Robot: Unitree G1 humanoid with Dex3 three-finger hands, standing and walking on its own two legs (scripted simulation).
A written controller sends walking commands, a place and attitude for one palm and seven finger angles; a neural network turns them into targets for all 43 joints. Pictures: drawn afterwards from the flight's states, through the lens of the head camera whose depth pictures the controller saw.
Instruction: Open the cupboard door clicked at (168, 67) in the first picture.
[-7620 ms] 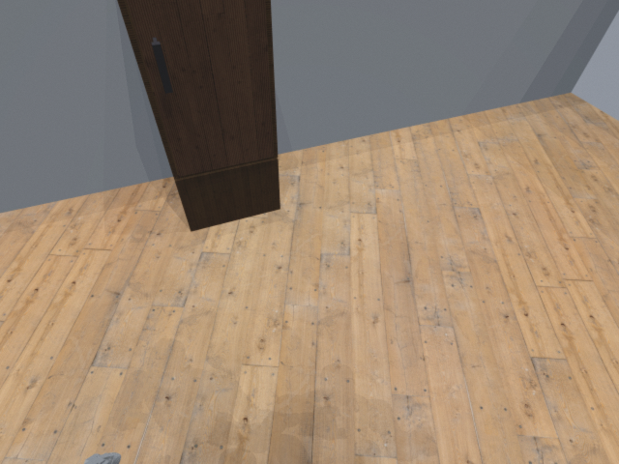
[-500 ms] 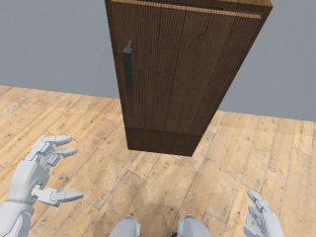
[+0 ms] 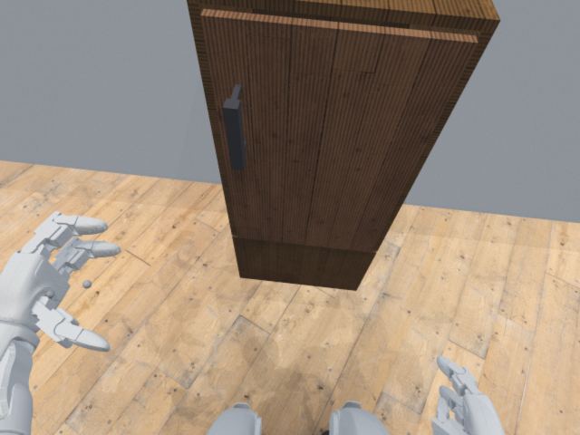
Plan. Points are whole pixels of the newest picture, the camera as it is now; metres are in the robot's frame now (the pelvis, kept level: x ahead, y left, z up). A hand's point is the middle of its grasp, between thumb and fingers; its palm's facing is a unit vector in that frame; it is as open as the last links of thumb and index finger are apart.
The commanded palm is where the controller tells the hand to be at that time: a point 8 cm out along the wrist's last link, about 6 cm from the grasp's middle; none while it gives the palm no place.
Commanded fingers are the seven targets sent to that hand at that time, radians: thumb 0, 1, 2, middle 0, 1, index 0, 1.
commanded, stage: raise the hand with hooked fingers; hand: left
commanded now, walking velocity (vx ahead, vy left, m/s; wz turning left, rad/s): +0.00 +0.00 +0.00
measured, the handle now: (238, 129) +0.57 +0.13 +0.05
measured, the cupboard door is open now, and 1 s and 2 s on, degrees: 0 0 0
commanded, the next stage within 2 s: move the hooked fingers beside the handle in 0.52 s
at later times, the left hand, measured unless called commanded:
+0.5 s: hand (100, 280) +0.29 +0.26 +0.05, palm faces -0.03 -1.00 -0.04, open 14.0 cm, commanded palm +0.26 +0.31 +0.06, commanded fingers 0.00 -0.50 0.30 -0.30 -1.20 -0.30 -1.20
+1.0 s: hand (130, 237) +0.35 +0.24 +0.05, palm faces -0.05 -1.00 -0.01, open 14.0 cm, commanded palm +0.33 +0.29 +0.05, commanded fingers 0.00 -0.50 0.30 -0.30 -1.20 -0.30 -1.20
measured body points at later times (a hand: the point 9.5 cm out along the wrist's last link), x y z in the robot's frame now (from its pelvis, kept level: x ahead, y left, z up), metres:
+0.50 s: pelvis +0.00 -0.01 +0.00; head +0.07 +0.00 +0.45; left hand +0.28 +0.31 +0.06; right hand +0.15 -0.26 -0.08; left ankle -0.01 +0.10 -0.67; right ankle +0.04 -0.12 -0.67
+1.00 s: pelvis -0.01 -0.01 +0.00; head +0.08 +0.00 +0.44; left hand +0.35 +0.30 +0.05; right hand +0.13 -0.27 -0.09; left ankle -0.01 +0.10 -0.67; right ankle +0.04 -0.12 -0.67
